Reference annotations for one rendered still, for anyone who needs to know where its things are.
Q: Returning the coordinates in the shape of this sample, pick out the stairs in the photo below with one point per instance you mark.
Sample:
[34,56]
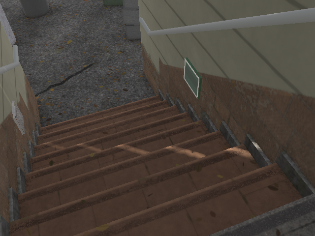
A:
[143,169]

